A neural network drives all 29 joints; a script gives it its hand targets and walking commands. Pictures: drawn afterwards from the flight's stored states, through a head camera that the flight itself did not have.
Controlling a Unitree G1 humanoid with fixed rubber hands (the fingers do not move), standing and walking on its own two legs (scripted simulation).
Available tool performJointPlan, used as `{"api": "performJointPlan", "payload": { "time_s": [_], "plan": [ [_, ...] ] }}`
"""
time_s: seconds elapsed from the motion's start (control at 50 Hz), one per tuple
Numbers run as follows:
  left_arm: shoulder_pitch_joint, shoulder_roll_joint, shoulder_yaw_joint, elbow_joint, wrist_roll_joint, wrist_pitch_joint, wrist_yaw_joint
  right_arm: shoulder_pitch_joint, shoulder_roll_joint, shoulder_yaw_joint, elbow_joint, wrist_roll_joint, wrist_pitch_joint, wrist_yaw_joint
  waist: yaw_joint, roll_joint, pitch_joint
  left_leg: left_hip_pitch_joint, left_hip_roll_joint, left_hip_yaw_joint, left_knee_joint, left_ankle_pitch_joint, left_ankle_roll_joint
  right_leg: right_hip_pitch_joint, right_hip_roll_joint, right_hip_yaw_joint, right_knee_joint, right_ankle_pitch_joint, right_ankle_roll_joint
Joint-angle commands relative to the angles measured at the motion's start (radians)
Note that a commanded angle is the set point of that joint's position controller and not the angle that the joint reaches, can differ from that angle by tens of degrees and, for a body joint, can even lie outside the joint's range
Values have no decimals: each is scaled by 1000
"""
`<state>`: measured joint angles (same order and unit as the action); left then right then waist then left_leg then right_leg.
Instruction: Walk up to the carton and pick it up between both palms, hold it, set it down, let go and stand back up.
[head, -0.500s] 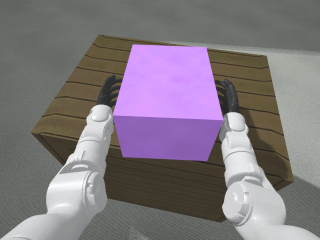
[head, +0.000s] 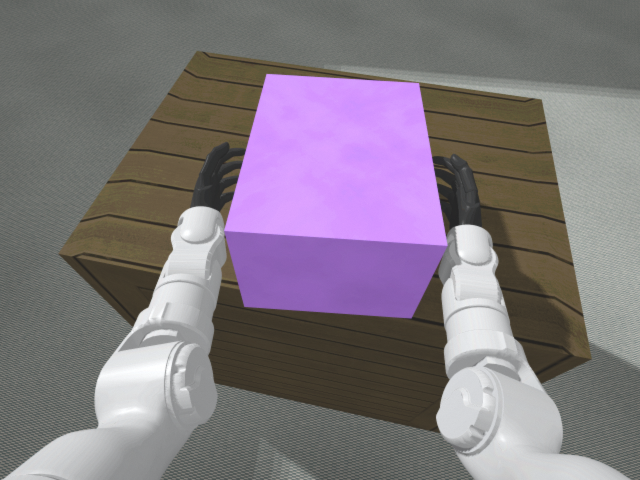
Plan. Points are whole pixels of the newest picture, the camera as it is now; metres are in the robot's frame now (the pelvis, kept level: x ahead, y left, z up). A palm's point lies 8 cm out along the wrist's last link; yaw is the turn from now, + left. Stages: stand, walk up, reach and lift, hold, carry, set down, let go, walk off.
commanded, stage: set down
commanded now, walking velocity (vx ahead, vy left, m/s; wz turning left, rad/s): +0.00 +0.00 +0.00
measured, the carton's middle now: (335, 190) +0.49 -0.05 +0.04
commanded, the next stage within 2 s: none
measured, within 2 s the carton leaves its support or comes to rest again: rests again in 0.02 s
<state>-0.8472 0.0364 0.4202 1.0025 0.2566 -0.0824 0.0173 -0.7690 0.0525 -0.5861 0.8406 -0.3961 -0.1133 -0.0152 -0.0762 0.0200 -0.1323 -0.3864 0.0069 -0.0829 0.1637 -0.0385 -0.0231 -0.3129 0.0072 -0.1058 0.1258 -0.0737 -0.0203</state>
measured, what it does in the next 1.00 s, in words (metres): stands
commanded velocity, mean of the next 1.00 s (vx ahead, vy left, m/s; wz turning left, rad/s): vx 0.00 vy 0.00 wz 0.00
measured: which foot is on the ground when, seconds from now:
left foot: down 0.00-1.00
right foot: down 0.00-1.00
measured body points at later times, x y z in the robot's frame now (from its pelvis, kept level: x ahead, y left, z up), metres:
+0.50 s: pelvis +0.00 +0.00 +0.00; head +0.09 +0.00 +0.44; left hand +0.46 +0.13 +0.06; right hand +0.42 -0.20 +0.06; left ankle +0.01 +0.13 -0.75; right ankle -0.03 -0.10 -0.75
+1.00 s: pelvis +0.00 +0.00 +0.00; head +0.10 +0.00 +0.44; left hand +0.47 +0.13 +0.05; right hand +0.43 -0.20 +0.05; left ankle +0.01 +0.13 -0.75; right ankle -0.03 -0.10 -0.75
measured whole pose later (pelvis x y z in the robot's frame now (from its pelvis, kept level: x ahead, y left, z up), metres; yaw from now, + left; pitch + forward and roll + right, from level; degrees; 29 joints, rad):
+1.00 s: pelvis +0.00 +0.00 +0.00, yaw -2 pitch +18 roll +0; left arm -0.83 0.04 0.44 1.01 0.26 -0.17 0.01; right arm -0.77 0.05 -0.56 0.85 -0.36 -0.14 -0.01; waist -0.06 0.02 -0.13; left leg -0.45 0.01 -0.05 0.18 -0.05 -0.02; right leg -0.39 0.01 -0.08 0.15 -0.08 -0.02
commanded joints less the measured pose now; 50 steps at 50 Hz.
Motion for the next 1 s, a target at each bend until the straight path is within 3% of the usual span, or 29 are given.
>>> {"api": "performJointPlan", "payload": {
  "time_s": [0.0, 0.28, 0.44, 0.64, 0.9, 0.98],
  "plan": [
    [-601, -434, -215, -93, 39, -33, -105, -610, 390, 282, -54, -27, -24, 102, -23, 15, -546, 225, -13, 47, 31, 141, 10, 353, 17, -16, 102, 420, 65],
    [-540, -428, -191, -85, 71, -49, -109, -558, 396, 265, -83, -65, -43, 108, -13, 7, -522, 198, -17, 47, 28, 116, 12, 333, 15, -14, 108, 412, 68],
    [-511, -436, -193, -73, 68, -76, -111, -515, 390, 265, -68, -66, -61, 102, -22, 13, -532, 204, -19, 47, 40, 163, 4, 323, 17, -12, 114, 466, 65],
    [-475, -373, -147, -94, 92, -72, -105, -491, 324, 218, -83, -74, -54, 99, -13, 10, -489, 231, -19, 53, 33, 130, 0, 288, 21, -14, 93, 394, 64],
    [-465, -171, -93, -101, 44, -125, -42, -471, 123, 171, -84, 0, -57, 48, -1, 16, -549, 261, -29, 72, 66, 181, -15, 211, 35, -3, 109, 417, 59],
    [-478, -94, -109, -107, 1, -153, -8, -477, 31, 196, -71, 64, -80, 17, 8, 23, -668, 267, -32, 81, 102, 274, -18, 196, 39, 11, 134, 514, 57]
  ]
}}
